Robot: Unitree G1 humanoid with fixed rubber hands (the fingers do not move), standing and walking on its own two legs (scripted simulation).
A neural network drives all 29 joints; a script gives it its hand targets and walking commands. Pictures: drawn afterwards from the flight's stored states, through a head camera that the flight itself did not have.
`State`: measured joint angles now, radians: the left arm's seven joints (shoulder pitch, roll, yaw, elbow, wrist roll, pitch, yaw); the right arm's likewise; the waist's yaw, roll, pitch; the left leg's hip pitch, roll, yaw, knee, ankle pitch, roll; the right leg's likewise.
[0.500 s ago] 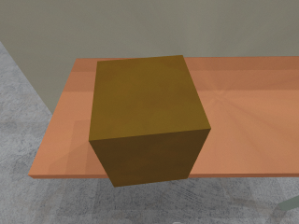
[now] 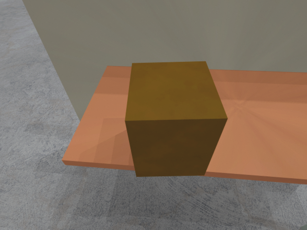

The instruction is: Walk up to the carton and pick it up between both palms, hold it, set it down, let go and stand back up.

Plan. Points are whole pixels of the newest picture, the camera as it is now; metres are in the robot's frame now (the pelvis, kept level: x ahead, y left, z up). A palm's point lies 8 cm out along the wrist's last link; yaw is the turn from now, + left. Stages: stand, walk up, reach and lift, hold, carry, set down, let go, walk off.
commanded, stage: walk up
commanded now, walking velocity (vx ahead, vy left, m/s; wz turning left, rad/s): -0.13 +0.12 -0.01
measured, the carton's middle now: (169, 121) +0.40 -0.05 +0.08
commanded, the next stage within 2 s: none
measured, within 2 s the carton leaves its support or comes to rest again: neither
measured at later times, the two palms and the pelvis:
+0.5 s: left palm out of the picture -0.05 +0.33 -0.15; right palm out of the picture -0.08 -0.14 -0.10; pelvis -0.01 +0.08 +0.02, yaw -1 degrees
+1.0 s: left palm out of the picture +0.11 +0.19 -0.13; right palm out of the picture +0.01 -0.25 -0.15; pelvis +0.07 -0.03 +0.00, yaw -1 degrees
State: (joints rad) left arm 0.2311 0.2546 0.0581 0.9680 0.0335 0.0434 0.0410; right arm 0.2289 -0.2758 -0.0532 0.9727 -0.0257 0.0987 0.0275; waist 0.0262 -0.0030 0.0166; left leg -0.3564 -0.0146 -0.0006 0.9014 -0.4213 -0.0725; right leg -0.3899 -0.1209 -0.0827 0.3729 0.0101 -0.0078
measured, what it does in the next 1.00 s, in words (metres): steps on the spot: left foot, then right foot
